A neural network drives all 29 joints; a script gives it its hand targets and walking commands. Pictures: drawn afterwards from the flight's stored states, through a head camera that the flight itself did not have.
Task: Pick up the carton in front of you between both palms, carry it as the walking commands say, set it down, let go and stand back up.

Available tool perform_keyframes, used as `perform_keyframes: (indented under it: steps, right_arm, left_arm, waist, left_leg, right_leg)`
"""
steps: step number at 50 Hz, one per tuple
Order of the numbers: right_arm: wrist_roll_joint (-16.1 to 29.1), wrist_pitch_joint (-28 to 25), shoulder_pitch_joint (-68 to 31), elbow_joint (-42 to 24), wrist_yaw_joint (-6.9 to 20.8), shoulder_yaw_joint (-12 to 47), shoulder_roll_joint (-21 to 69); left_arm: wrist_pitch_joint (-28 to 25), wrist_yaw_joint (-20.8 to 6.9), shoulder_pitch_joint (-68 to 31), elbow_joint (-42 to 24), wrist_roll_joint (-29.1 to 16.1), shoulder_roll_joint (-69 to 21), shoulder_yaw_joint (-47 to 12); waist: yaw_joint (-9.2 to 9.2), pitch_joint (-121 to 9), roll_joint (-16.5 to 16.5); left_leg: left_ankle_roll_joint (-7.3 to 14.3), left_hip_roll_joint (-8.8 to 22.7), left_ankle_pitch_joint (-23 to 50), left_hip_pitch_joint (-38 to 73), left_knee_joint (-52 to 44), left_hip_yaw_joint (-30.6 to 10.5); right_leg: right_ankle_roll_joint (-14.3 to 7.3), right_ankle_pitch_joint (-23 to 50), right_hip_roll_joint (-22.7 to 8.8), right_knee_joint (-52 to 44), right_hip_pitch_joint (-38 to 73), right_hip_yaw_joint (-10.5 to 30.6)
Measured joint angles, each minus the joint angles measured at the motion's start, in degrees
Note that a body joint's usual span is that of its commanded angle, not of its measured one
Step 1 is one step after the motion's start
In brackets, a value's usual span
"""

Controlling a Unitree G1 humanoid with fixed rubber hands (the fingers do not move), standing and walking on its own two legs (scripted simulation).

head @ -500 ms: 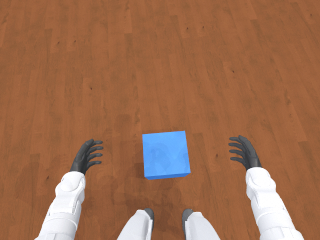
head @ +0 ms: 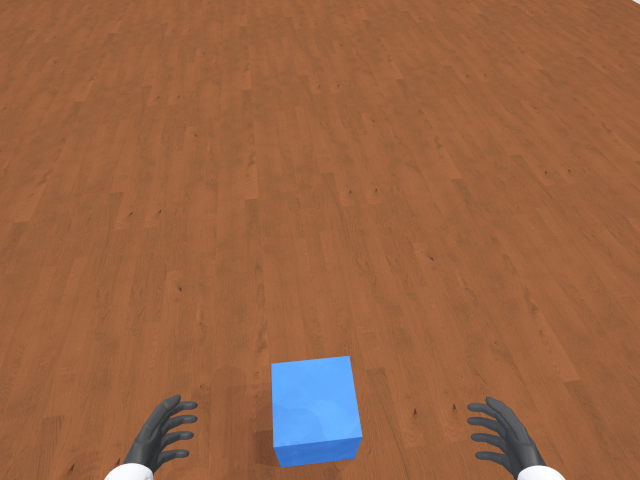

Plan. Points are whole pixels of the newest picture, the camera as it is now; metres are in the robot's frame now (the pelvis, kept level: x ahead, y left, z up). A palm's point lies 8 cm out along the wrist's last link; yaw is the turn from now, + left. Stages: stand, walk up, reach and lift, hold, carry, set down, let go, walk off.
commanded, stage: let go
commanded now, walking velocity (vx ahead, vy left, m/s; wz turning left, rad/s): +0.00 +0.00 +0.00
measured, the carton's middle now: (314, 412) +0.38 +0.03 -0.65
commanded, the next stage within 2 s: stand in 0.26 s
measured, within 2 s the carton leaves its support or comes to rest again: neither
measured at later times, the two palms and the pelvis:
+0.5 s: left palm (96, 472) +0.16 +0.29 -0.08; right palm out of the picture +0.14 -0.26 -0.08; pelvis +0.01 +0.01 -0.01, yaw +0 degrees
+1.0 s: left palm out of the picture +0.14 +0.31 -0.09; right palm out of the picture +0.14 -0.27 -0.09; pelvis +0.02 +0.02 +0.00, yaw +0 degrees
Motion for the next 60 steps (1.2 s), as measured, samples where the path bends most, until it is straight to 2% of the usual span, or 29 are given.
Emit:
perform_keyframes:
  steps: [11, 15, 20, 27, 36, 60]
  right_arm:
    - [-0.62, 3.25, -0.88, -0.98, 0.43, -0.09, 0.56]
    - [-0.02, 1.58, 0.06, 0.10, -1.02, -0.33, 0.47]
    - [-2.05, -1.59, -0.34, 8.19, -4.01, 0.35, -1.99]
    - [-1.90, -4.07, -1.11, 13.69, -4.90, -0.67, -5.65]
    - [-1.66, -5.12, -2.96, 17.37, -5.33, 0.10, -6.68]
    - [-1.32, -5.89, -3.91, 24.91, -5.23, 1.42, -8.12]
  left_arm:
    - [3.15, 0.18, -0.34, -1.51, 1.25, -0.80, 0.62]
    - [5.98, 1.81, -0.04, -3.25, 1.34, -0.09, -0.27]
    - [0.49, 4.94, -1.34, 4.29, 1.40, 3.27, 0.06]
    - [-3.49, 5.41, -1.11, 11.49, 1.59, 6.48, 1.07]
    - [-4.83, 5.81, -1.81, 16.54, 1.71, 6.80, -0.16]
    - [-5.97, 5.95, -2.88, 24.41, 1.11, 8.11, -1.22]
  waist:
    - [0.25, 3.44, 0.26]
    - [0.01, 2.81, 0.59]
    - [0.60, -1.57, -0.15]
    - [0.39, -2.88, -0.88]
    - [0.20, -3.84, -0.93]
    - [0.31, -3.66, -0.34]
  left_leg:
    - [0.38, -0.11, -1.20, 3.65, 1.49, 0.42]
    - [0.72, -0.61, -1.89, 3.08, 2.73, 0.12]
    - [0.86, -0.78, -3.17, -1.42, 5.20, 0.70]
    - [1.22, -0.77, -3.70, -3.07, 5.48, 1.16]
    - [1.60, -1.03, -3.57, -2.15, 4.08, 1.46]
    - [1.17, -0.74, -0.35, 0.44, -0.40, 1.38]
  right_leg:
    - [0.35, -0.83, -0.19, 0.84, 3.92, -0.01]
    - [0.61, -1.65, -0.66, 1.91, 3.61, -0.42]
    - [0.93, -2.99, -0.79, 4.67, -1.16, -0.05]
    - [1.19, -3.19, -0.85, 4.54, -2.73, 0.26]
    - [1.53, -3.13, -1.30, 3.25, -1.86, 0.39]
    - [1.25, -0.29, -1.42, -0.57, 0.48, 0.04]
